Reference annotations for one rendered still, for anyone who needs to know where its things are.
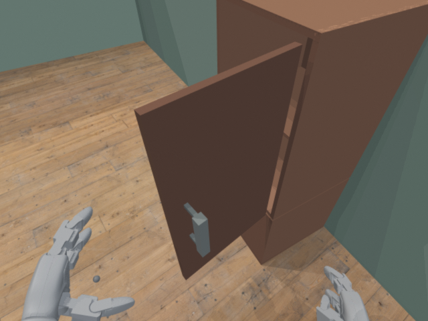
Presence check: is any robot left hand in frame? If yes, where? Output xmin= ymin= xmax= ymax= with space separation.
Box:
xmin=21 ymin=207 xmax=135 ymax=321

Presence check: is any cupboard door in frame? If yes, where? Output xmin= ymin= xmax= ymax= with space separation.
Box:
xmin=134 ymin=42 xmax=303 ymax=280

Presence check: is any robot right hand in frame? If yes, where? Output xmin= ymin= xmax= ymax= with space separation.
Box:
xmin=316 ymin=266 xmax=369 ymax=321

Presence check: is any handle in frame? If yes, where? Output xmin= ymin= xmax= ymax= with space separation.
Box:
xmin=184 ymin=203 xmax=210 ymax=257

